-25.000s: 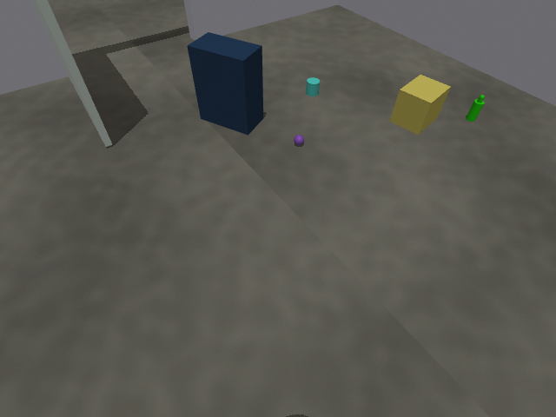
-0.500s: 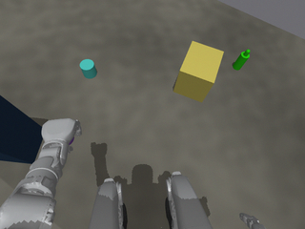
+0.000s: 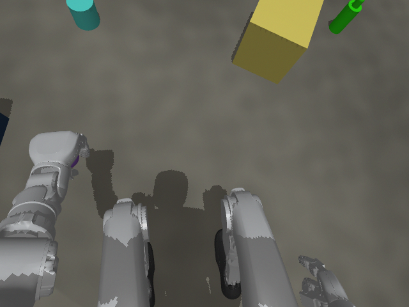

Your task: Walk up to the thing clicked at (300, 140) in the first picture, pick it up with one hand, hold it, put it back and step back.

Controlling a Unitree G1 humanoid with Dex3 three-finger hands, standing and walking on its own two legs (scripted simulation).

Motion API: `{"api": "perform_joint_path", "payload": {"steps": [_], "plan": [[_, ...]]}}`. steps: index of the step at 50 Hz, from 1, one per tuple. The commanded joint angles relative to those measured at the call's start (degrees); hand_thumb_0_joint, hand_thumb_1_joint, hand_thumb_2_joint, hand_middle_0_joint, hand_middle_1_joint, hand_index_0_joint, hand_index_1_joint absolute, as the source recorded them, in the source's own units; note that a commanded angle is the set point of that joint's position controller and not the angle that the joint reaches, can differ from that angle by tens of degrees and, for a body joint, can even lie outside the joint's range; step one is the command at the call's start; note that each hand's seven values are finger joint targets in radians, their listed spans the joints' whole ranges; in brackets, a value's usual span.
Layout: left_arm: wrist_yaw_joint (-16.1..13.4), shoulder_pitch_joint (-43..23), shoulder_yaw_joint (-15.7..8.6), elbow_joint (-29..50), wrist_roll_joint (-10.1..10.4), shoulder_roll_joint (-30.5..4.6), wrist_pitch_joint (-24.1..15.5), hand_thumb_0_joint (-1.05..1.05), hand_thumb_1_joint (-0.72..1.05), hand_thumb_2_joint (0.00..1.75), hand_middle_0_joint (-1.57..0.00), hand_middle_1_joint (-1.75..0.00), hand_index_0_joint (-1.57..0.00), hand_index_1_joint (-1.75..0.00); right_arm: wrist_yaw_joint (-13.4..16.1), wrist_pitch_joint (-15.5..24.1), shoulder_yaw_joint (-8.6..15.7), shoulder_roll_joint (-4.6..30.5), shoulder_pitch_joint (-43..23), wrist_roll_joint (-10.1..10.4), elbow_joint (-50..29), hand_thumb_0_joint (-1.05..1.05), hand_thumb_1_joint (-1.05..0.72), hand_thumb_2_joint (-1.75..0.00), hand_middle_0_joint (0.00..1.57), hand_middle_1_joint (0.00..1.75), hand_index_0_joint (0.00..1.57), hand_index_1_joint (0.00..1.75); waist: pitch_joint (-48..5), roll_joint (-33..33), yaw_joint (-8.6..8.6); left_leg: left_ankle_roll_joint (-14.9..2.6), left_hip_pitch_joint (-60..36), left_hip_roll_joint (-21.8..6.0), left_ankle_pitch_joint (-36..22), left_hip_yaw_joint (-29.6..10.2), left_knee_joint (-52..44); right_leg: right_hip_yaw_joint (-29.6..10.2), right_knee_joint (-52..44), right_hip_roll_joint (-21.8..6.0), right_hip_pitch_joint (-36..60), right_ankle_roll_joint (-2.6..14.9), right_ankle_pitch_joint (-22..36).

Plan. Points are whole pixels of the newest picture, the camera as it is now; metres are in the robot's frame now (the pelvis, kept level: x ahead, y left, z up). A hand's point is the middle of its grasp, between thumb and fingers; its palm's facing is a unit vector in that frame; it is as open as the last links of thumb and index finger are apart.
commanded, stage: crouch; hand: left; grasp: from above
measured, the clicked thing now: (64, 156) +0.42 +0.27 -0.19
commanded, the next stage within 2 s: lower in 0.78 s
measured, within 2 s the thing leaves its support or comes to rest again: neither
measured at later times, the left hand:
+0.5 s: hand (76, 166) +0.41 +0.26 -0.24, palm faces -0.46 -0.04 -0.89, open 6.4 cm
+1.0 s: hand (81, 167) +0.41 +0.27 -0.28, palm faces -0.47 -0.04 -0.88, open 6.5 cm
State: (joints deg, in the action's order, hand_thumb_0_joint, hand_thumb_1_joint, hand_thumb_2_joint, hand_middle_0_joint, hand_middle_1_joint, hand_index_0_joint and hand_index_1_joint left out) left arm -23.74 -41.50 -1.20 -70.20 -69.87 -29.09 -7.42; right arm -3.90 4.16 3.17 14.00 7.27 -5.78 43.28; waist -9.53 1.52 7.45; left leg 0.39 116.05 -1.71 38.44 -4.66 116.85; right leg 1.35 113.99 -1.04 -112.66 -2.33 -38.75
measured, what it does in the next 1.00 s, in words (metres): lowers itself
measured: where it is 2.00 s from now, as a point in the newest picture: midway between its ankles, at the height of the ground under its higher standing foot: (187, 281)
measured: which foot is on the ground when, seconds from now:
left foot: down 0.00-1.00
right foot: down 0.00-1.00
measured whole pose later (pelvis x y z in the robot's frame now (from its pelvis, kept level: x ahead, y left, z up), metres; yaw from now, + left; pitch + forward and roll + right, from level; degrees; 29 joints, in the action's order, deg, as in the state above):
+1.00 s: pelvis -0.01 +0.00 -0.11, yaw -2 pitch +33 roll -6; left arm -26.5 -50.3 -4.4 -84.6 -72.6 -36.3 -11.7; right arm -7.6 4.5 -0.2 15.1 6.9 -8.7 45.7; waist -4.3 -0.3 10.4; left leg 1.1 131.7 -1.4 38.6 -7.4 136.8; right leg 1.9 133.1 0.6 -128.2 -2.7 -38.4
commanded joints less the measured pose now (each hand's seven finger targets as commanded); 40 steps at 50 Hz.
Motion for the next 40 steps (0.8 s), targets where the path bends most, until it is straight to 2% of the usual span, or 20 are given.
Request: {"api": "perform_joint_path", "payload": {"steps": [1, 2, 6, 8, 9, 10, 13, 15, 16, 17, 19, 22, 24, 26, 28, 30, 32, 34, 36, 40], "plan": [[-3.0, -17.3, -3.9, 8.5, 0.3, -15.1, -0.5, 0.0, 0.69, 0.53, -1.04, -0.54, -1.07, -0.51, 0.0, 0.8, 4.0, 12.0, 11.4, -0.3, -1.6, 0.0, -0.91, -0.9, 0.2, 0.3, 0.2, 0.3, -40.1, 9.2, 0.58, -1.43, -30.3, 1.7, -15.4, 3.5, -9.8, 3.6, -10.5, 2.0, 17.4, 4.12, 16.4], [-3.2, -17.1, -4.7, 8.2, 0.1, -15.9, -0.4, 0.0, 0.69, 0.55, -1.04, -0.54, -1.07, -0.51, -0.1, 0.9, 4.0, 12.1, 11.4, -0.4, -1.5, 0.0, -0.91, -0.9, 0.2, 0.3, 0.2, 0.3, -40.3, 8.9, 0.34, -1.46, -30.0, 1.7, -15.5, 3.6, -9.0, 3.6, -9.8, 1.9, 17.1, 4.03, 16.5], [-3.0, -17.8, -3.4, 5.2, -0.3, -14.1, -0.6, 0.0, 0.7, 0.5, -1.04, -0.53, -1.08, -0.49, -0.7, 0.8, 3.8, 12.2, 11.0, -0.8, -1.5, 0.0, -0.91, -0.9, 0.2, 0.3, 0.2, 0.3, -35.9, 10.4, 1.25, -1.01, -27.7, 1.5, -13.0, 2.8, -8.2, 4.3, -7.2, 1.9, 11.9, 4.41, 13.8], [-3.2, -18.7, -4.6, 5.7, 0.0, -16.2, -0.8, 0.0, 0.68, 0.5, -1.03, -0.53, -1.06, -0.5, -1.0, 0.8, 3.9, 12.5, 10.8, -0.8, -1.9, 0.0, -0.91, -0.9, 0.2, 0.3, 0.2, 0.3, -37.6, 11.3, 0.87, -1.12, -27.7, 1.5, -12.0, 3.2, -7.2, 4.3, -6.6, 2.0, 12.3, 4.44, 13.2], [-3.2, -18.9, -4.2, 4.9, -0.1, -15.3, -0.8, 0.0, 0.67, 0.52, -1.02, -0.53, -1.06, -0.5, -1.0, 0.7, 3.8, 12.8, 10.9, -0.9, -1.8, 0.0, -0.91, -0.9, 0.2, 0.3, 0.2, 0.3, -37.1, 10.0, 1.61, -1.29, -26.0, 1.6, -11.3, 3.2, -6.5, 4.5, -6.3, 2.1, 11.9, 4.25, 12.9], [-3.2, -19.1, -3.9, 5.6, 0.0, -15.3, -0.9, 0.0, 0.65, 0.51, -1.02, -0.52, -1.05, -0.49, -1.1, 0.6, 3.8, 12.7, 10.4, -0.9, -1.7, 0.0, -0.91, -0.9, 0.2, 0.3, 0.2, 0.3, -37.9, 9.8, 1.07, -1.32, -25.7, 1.6, -10.8, 3.3, -6.2, 4.6, -5.8, 2.3, 11.5, 4.34, 12.4], [-2.9, -20.3, -3.5, 4.3, 0.2, -15.8, -1.3, 0.0, 0.62, 0.5, -0.99, -0.52, -1.02, -0.49, -1.2, 0.5, 3.6, 12.3, 10.1, -0.9, -1.4, 0.0, -0.91, -0.9, 0.2, 0.3, 0.2, 0.3, -36.5, 9.4, 1.54, -1.63, -22.2, 1.8, -9.8, 3.9, -4.2, 4.2, -5.3, 2.6, 11.5, 4.14, 11.7], [-2.9, -19.8, -4.9, 2.8, 0.0, -17.6, -1.4, 0.0, 0.62, 0.49, -0.98, -0.54, -1.02, -0.5, -1.4, 0.6, 3.4, 12.6, 10.6, -1.1, -1.4, 0.0, -0.91, -0.9, 0.2, 0.3, 0.2, 0.3, -35.3, 8.1, 1.81, -1.82, -20.3, 1.8, -9.5, 3.9, -3.2, 4.3, -4.4, 2.4, 11.4, 3.96, 11.5], [-2.8, -18.8, -4.5, 1.9, 0.5, -16.5, -1.4, 0.0, 0.63, 0.49, -0.99, -0.53, -1.02, -0.5, -1.5, 0.7, 3.3, 12.3, 10.5, -1.2, -1.3, 0.0, -0.91, -0.9, 0.2, 0.3, 0.2, 0.3, -34.7, 7.8, 1.49, -1.71, -20.8, 1.7, -9.4, 3.6, -3.1, 4.5, -3.9, 2.4, 10.6, 4.08, 11.3], [-3.0, -23.1, -4.8, 5.1, 0.4, -18.4, -1.9, 0.0, 0.62, 0.48, -0.98, -0.53, -1.02, -0.49, -1.4, 0.6, 3.4, 12.7, 10.0, -1.1, -1.0, 0.0, -0.91, -0.9, 0.2, 0.3, 0.2, 0.3, -36.4, 10.0, 1.19, -1.75, -20.7, 1.7, -9.2, 3.9, -2.7, 4.4, -3.4, 2.6, 10.2, 4.23, 11.2], [-3.0, -22.4, -4.9, 3.1, 0.0, -18.3, -2.2, 0.0, 0.62, 0.47, -0.98, -0.53, -1.02, -0.49, -1.6, 0.6, 3.1, 12.9, 10.5, -1.2, -0.9, 0.0, -0.91, -0.9, 0.2, 0.3, 0.2, 0.3, -37.0, 10.1, 1.78, -1.52, -20.9, 1.6, -9.6, 3.5, -1.9, 4.8, -2.0, 2.6, 9.3, 4.33, 11.3], [-3.1, -22.1, -4.8, 0.0, -0.3, -18.0, -2.5, 0.0, 0.63, 0.47, -0.99, -0.52, -1.03, -0.48, -1.8, 0.6, 2.9, 12.9, 10.6, -1.4, -0.7, 0.0, -0.91, -0.9, 0.2, 0.3, 0.2, 0.3, -34.0, 9.0, 2.51, -1.7, -18.6, 1.7, -7.9, 3.4, -1.0, 5.0, -1.4, 2.5, 7.4, 4.33, 9.8], [-3.1, -23.2, -4.8, 0.6, -0.3, -18.6, -2.7, 0.0, 0.63, 0.46, -0.99, -0.52, -1.03, -0.48, -2.0, 0.7, 2.8, 13.0, 10.5, -1.6, -0.2, 0.0, -0.91, -0.9, 0.2, 0.3, 0.2, 0.3, -34.9, 9.4, 2.13, -1.72, -18.4, 1.8, -8.0, 3.8, -0.1, 5.0, -0.8, 2.8, 7.4, 4.38, 9.9], [-3.4, -23.6, -6.3, 1.3, -0.6, -21.0, -3.1, 0.0, 0.62, 0.44, -0.99, -0.5, -1.02, -0.46, -2.0, 0.6, 2.7, 13.3, 10.6, -1.6, -0.2, 0.0, -0.91, -0.9, 0.2, 0.3, 0.2, 0.3, -36.7, 10.5, 1.32, -1.61, -18.3, 1.9, -8.0, 3.9, 0.2, 5.1, 0.1, 2.8, 7.8, 4.52, 9.5], [-3.3, -22.5, -4.3, -2.3, -0.7, -18.0, -3.0, 0.0, 0.63, 0.45, -0.99, -0.5, -1.02, -0.47, -2.2, 0.7, 2.4, 13.0, 10.3, -1.9, -0.1, 0.0, -0.91, -0.9, 0.2, 0.3, 0.2, 0.3, -33.0, 9.0, 2.87, -1.75, -16.4, 1.8, -6.4, 3.8, 1.2, 5.3, 0.2, 2.8, 5.5, 4.38, 8.3], [-3.5, -25.8, -5.5, -0.3, -0.9, -20.7, -3.6, 0.0, 0.61, 0.45, -0.98, -0.5, -1.01, -0.47, -2.2, 0.7, 2.3, 13.5, 10.3, -1.9, 0.4, 0.0, -0.91, -0.9, 0.2, 0.3, 0.2, 0.3, -34.9, 10.7, 2.26, -1.63, -16.4, 1.9, -6.5, 3.8, 1.5, 5.4, 1.3, 2.9, 5.1, 4.62, 8.2], [-3.8, -23.3, -5.7, -2.5, -1.1, -20.5, -3.5, 0.0, 0.61, 0.46, -0.98, -0.51, -1.01, -0.48, -2.4, 0.8, 1.9, 13.4, 10.4, -2.1, 0.4, 0.0, -0.91, -0.9, 0.2, 0.3, 0.2, 0.3, -33.7, 10.1, 1.93, -1.74, -14.9, 2.0, -6.6, 4.2, 2.1, 5.4, 1.3, 2.9, 5.6, 4.46, 8.3], [-4.0, -24.9, -5.3, -3.2, -1.3, -19.9, -3.8, 0.0, 0.61, 0.46, -0.97, -0.5, -1.01, -0.47, -2.5, 0.8, 1.7, 13.7, 10.8, -2.3, 0.6, 0.0, -0.91, -0.9, 0.2, 0.3, 0.2, 0.3, -33.3, 9.1, 3.14, -1.84, -13.9, 2.0, -5.9, 4.0, 2.8, 5.6, 2.0, 2.9, 4.8, 4.4, 7.8], [-4.1, -26.2, -5.3, -2.8, -1.4, -21.2, -4.1, 0.0, 0.59, 0.46, -0.97, -0.49, -1.0, -0.46, -2.5, 0.9, 1.6, 13.8, 10.3, -2.1, 0.9, 0.0, -0.91, -0.9, 0.2, 0.3, 0.2, 0.3, -33.5, 10.4, 2.46, -1.77, -14.0, 1.9, -5.6, 3.9, 3.1, 5.7, 2.5, 3.0, 3.6, 4.59, 7.5], [-4.5, -25.2, -5.1, -3.9, -2.1, -20.6, -4.3, 0.0, 0.6, 0.49, -0.99, -0.49, -1.01, -0.47, -2.5, 0.9, 1.2, 13.6, 10.2, -2.4, 1.1, 0.0, -0.91, -0.9, 0.2, 0.3, 0.2, 0.3, -34.2, 11.1, 2.26, -1.61, -14.0, 2.1, -6.8, 4.0, 4.1, 5.8, 3.7, 3.1, 3.9, 4.55, 8.7]]}}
